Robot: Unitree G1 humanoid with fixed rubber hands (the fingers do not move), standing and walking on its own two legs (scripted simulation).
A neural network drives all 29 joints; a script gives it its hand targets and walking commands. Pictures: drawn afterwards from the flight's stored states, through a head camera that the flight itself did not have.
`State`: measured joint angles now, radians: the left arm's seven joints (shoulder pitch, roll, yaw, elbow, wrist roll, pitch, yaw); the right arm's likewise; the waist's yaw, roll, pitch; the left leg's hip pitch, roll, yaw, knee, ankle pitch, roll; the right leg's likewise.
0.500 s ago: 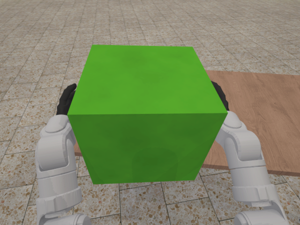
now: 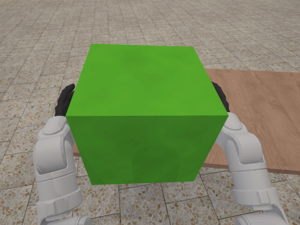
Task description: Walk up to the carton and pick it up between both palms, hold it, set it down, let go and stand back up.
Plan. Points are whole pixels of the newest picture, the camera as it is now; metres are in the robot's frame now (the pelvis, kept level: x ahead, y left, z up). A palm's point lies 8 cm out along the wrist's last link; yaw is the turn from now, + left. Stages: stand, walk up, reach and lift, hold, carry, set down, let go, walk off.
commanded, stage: hold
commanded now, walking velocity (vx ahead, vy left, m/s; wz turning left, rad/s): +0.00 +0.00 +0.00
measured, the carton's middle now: (143, 114) +0.38 +0.00 +0.14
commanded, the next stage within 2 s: none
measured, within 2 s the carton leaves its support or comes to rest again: neither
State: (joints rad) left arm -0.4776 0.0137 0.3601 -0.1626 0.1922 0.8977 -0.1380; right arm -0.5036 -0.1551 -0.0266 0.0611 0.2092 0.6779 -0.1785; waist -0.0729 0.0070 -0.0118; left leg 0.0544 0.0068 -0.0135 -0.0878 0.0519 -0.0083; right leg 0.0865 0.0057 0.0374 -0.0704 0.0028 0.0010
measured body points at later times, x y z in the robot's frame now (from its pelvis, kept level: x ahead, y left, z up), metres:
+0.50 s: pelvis +0.00 +0.01 +0.00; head -0.01 +0.01 +0.45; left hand +0.36 +0.19 +0.17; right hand +0.36 -0.18 +0.16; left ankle +0.01 +0.12 -0.76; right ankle -0.02 -0.12 -0.76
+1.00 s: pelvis +0.00 +0.00 +0.00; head -0.01 +0.00 +0.45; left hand +0.36 +0.19 +0.18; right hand +0.36 -0.18 +0.17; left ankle +0.01 +0.12 -0.76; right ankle -0.02 -0.12 -0.76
